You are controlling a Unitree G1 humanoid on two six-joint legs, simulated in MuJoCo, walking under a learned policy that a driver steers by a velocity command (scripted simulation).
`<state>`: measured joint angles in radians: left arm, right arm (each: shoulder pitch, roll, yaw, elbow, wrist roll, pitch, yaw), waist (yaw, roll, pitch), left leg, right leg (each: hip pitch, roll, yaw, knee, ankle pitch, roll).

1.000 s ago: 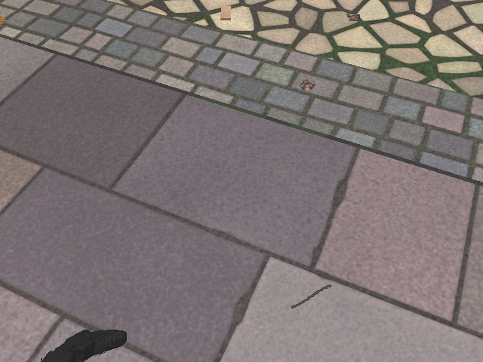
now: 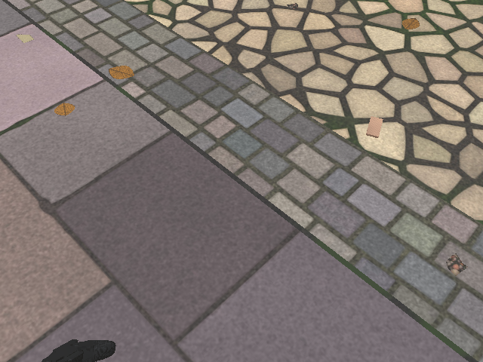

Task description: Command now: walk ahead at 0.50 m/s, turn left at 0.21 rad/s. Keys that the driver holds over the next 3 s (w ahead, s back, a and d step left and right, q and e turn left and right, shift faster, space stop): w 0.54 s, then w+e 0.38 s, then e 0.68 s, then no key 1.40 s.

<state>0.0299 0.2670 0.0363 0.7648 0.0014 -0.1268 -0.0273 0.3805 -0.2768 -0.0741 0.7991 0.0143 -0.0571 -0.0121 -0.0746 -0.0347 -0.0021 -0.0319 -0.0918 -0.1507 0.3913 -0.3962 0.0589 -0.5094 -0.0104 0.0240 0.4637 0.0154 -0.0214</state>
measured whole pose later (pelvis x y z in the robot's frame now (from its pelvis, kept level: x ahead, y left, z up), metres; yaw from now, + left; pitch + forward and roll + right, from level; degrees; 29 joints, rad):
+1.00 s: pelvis +0.54 +0.02 +0.00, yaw -10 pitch +2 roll +2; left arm 0.11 0.26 0.06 0.76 -0.01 -0.04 -0.05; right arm 0.32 -0.26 -0.07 0.85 0.00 -0.08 -0.01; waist -0.07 -0.04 0.03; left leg 0.06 -0.02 0.24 0.24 -0.32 0.01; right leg -0.66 -0.09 0.00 0.66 0.03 -0.03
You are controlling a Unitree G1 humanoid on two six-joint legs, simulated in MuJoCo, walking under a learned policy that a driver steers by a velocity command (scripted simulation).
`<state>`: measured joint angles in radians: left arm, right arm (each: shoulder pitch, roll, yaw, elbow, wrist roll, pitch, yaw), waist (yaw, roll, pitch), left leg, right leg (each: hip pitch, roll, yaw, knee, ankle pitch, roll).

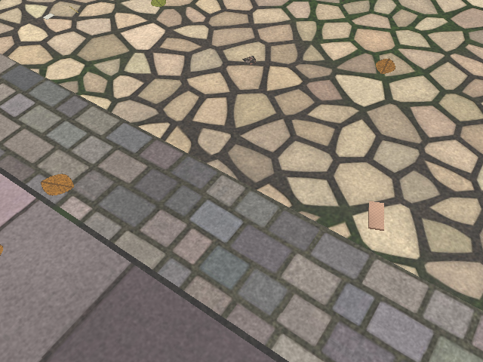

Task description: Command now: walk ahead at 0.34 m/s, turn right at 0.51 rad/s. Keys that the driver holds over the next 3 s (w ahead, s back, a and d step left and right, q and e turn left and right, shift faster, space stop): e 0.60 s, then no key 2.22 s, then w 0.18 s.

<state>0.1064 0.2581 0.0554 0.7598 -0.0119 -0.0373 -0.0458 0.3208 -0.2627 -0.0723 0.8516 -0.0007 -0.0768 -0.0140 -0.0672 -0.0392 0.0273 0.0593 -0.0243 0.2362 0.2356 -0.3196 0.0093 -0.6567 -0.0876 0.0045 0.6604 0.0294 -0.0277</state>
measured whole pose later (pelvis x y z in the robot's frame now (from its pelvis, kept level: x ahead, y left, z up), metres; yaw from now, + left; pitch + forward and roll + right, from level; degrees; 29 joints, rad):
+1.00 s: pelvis +0.16 -0.01 +0.00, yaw -27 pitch +0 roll +0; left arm 0.18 0.24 0.04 0.67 0.02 0.05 0.01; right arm 0.20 -0.27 -0.04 0.75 -0.02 -0.01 -0.01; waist -0.04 0.03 0.02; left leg -0.28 0.06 -0.01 0.52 -0.26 -0.05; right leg -0.23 0.03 0.04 0.51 -0.29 -0.01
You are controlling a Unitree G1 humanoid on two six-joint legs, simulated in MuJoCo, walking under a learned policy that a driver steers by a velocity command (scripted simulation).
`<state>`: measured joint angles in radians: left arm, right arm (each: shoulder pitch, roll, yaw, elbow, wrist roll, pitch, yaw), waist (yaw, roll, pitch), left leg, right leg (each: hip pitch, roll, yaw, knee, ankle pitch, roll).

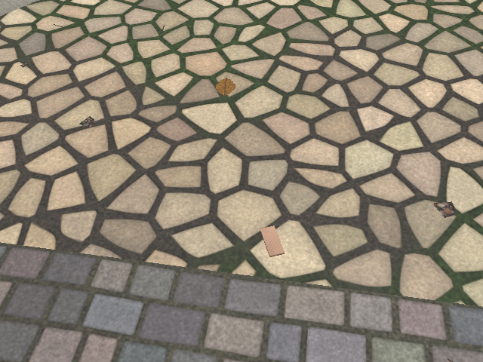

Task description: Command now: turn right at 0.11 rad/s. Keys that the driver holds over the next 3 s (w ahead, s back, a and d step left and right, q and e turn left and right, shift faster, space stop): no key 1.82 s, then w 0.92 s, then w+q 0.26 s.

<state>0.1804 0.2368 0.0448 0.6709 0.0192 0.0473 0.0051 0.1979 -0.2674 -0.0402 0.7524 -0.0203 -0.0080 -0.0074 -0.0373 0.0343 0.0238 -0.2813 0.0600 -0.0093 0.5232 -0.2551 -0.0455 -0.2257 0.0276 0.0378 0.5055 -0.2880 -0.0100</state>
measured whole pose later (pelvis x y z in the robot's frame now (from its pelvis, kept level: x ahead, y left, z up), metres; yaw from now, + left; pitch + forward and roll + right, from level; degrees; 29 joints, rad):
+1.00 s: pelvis +0.01 +0.00 +0.00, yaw +0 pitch -2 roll +0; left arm 0.24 0.21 0.03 1.00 0.00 0.00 0.03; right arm 0.23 -0.22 -0.04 1.07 0.00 0.01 -0.05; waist -0.01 0.00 0.04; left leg -0.20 0.05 -0.01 0.48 -0.25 -0.05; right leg -0.16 0.02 0.04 0.49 -0.30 -0.01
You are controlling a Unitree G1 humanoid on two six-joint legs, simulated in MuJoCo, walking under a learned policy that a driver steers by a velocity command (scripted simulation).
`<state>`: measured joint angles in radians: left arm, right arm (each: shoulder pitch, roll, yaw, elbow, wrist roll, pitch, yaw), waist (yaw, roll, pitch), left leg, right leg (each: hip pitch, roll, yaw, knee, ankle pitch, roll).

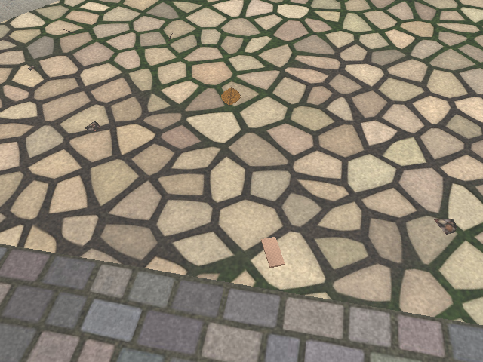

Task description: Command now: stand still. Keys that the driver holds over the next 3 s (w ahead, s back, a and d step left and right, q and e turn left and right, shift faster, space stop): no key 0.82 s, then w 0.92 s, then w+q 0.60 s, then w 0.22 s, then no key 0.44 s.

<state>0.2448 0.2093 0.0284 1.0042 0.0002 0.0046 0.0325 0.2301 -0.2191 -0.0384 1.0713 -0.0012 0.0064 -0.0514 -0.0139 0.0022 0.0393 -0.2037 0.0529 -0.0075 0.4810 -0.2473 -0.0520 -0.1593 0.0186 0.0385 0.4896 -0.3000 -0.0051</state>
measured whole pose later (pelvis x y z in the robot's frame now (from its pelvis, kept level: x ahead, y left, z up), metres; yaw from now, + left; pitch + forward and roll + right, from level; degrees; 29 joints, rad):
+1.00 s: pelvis +0.02 +0.02 -0.01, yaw +1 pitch +0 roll +0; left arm 0.38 0.19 0.02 1.08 -0.03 -0.02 0.04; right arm 0.36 -0.18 -0.02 1.11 0.02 -0.03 -0.04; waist 0.01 0.00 -0.01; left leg -0.29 0.02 0.00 0.67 -0.44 0.03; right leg -0.20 0.00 0.04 0.57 -0.40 -0.01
